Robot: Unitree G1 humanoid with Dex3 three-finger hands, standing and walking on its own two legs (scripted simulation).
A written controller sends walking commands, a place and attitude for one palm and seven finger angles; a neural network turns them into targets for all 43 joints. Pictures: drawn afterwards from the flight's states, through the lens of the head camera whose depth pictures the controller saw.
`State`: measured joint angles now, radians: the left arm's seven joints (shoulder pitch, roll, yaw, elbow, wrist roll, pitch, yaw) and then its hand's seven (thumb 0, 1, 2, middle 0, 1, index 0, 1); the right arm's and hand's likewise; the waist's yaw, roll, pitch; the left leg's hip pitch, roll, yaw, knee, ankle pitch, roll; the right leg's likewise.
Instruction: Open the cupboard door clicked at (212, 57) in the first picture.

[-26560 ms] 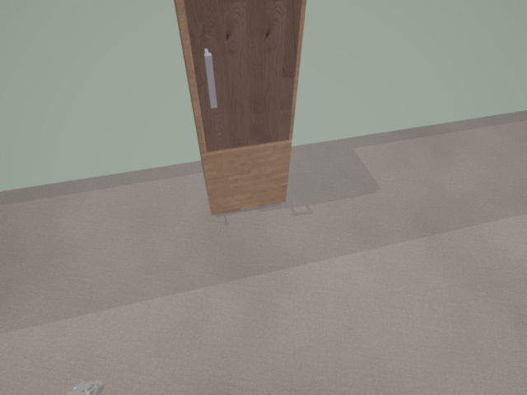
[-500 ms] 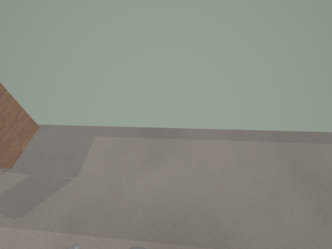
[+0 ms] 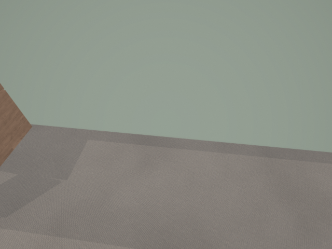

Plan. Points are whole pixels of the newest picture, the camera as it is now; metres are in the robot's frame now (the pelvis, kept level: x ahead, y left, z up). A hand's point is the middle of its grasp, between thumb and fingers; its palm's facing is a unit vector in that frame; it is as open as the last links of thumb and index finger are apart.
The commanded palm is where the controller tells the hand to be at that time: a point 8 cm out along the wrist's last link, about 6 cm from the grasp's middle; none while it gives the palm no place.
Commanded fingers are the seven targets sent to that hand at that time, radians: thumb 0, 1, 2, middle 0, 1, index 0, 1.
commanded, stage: stand and wait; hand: left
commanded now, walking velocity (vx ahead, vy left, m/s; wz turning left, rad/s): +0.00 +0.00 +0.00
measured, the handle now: out of the picture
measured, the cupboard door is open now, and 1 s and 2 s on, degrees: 49 49 49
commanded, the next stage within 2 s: none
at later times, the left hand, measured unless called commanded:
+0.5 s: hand out of the picture +0.07 +0.24 -0.15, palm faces +0.11 -0.94 -0.31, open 16.7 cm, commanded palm none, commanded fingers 0.00 -0.50 0.30 -0.15 -0.30 -0.15 -0.30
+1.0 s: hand out of the picture -0.03 +0.22 -0.17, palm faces +0.01 -0.96 -0.28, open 16.7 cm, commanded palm none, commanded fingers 0.00 -0.50 0.30 -0.15 -0.30 -0.15 -0.30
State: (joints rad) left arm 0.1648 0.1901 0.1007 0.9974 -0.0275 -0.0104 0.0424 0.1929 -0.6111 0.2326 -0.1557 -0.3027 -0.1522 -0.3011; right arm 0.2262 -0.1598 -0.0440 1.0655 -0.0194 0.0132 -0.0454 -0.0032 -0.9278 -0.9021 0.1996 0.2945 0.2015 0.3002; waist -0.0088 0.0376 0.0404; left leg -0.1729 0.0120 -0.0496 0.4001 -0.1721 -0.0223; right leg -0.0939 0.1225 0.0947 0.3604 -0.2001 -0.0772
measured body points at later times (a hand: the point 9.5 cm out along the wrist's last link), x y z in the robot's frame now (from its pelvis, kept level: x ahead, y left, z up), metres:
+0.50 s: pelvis -0.02 +0.01 +0.00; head -0.01 +0.00 +0.45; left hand +0.06 +0.29 -0.13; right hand -0.06 -0.19 -0.17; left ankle +0.03 +0.13 -0.74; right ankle -0.01 -0.07 -0.74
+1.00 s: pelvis -0.01 +0.01 +0.00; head +0.01 +0.00 +0.45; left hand -0.03 +0.27 -0.15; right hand -0.01 -0.22 -0.17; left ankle +0.03 +0.13 -0.74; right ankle -0.01 -0.08 -0.74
